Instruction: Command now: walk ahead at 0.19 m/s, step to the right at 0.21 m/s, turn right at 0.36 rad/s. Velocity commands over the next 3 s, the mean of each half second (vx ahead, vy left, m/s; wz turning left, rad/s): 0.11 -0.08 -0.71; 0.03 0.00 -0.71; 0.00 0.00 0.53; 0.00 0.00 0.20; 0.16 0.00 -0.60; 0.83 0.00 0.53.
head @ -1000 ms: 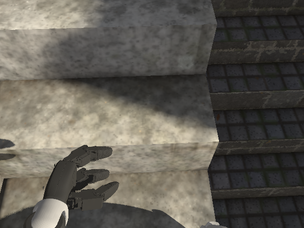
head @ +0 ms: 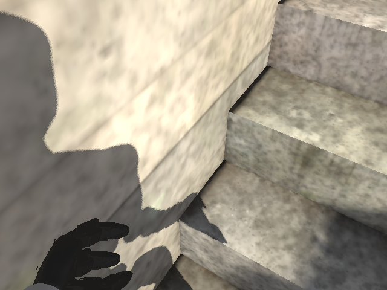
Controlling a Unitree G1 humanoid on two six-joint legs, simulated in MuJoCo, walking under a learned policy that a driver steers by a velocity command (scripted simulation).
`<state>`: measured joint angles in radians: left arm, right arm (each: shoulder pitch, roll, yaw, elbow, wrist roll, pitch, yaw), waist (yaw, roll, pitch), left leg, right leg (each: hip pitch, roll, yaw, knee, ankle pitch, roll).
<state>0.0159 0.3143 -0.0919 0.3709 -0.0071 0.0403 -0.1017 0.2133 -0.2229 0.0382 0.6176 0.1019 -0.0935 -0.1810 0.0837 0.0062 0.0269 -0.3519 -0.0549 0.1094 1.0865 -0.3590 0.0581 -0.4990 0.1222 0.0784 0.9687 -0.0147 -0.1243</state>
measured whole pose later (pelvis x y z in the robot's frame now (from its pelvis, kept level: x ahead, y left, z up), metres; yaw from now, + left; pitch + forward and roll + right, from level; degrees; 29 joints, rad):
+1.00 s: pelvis +0.06 +0.05 +0.02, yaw -40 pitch +4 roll +4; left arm 0.24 0.33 0.01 0.58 0.03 -0.08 0.05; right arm 0.12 -0.32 -0.01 0.43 -0.01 -0.04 0.04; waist 0.05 0.00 -0.01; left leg -0.80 -0.03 -0.04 1.74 -0.64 -0.10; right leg -0.33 -0.08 0.33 0.46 -0.21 0.12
